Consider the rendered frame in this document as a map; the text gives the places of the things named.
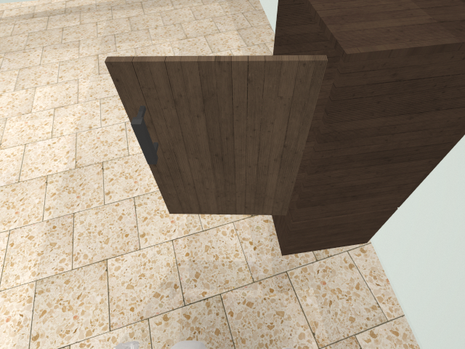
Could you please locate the handle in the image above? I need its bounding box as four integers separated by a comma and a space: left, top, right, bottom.
131, 105, 158, 164

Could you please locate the cupboard door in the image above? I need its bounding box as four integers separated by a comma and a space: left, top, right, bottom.
105, 55, 328, 215

